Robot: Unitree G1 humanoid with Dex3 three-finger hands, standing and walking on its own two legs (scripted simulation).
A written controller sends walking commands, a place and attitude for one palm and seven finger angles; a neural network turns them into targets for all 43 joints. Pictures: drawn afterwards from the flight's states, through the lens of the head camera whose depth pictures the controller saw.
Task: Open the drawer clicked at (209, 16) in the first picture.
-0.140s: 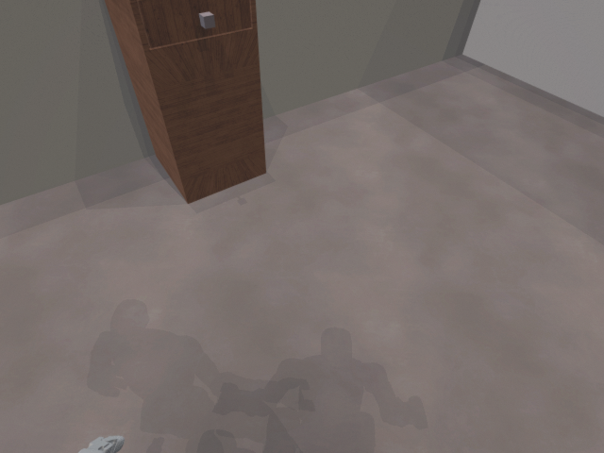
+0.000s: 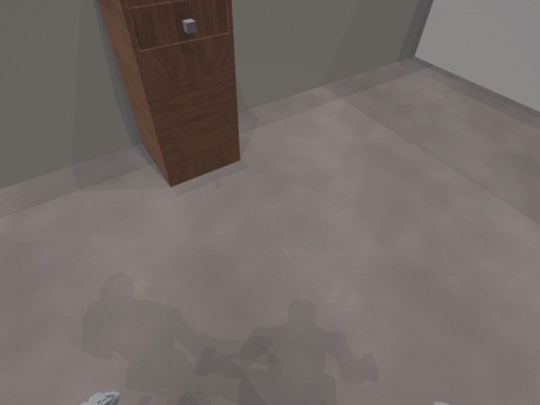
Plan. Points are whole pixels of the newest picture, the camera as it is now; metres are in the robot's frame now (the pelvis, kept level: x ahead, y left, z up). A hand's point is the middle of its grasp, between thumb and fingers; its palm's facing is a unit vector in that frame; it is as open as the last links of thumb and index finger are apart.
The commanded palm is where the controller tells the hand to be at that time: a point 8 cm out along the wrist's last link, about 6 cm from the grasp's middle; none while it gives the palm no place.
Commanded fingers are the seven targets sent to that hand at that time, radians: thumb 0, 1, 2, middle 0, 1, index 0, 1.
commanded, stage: stand and wait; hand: left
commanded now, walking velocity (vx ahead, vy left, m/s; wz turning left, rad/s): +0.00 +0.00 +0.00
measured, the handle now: (187, 24) +1.40 +0.41 +0.03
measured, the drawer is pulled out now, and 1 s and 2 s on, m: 0.00 0.00 0.00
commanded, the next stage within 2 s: look at it before walking up in 0.70 s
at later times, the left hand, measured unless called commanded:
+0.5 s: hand out of the picture +0.06 +0.24 -0.15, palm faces -0.02 -0.94 -0.33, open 7.4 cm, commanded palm none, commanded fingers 0.00 0.90 0.90 -0.20 -0.30 -0.20 -0.30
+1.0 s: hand out of the picture +0.06 +0.23 -0.15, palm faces -0.03 -0.95 -0.32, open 7.4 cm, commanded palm none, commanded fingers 0.00 0.90 0.90 -0.20 -0.30 -0.20 -0.30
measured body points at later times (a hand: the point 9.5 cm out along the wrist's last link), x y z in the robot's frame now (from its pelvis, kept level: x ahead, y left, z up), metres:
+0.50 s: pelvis -0.01 -0.01 +0.01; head -0.01 +0.00 +0.46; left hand +0.06 +0.29 -0.13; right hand +0.07 -0.31 -0.12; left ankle -0.01 +0.11 -0.74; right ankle -0.01 -0.14 -0.74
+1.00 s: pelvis -0.02 -0.01 +0.01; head -0.01 -0.01 +0.46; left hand +0.06 +0.28 -0.13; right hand +0.06 -0.31 -0.12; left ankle -0.01 +0.11 -0.74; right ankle -0.01 -0.14 -0.74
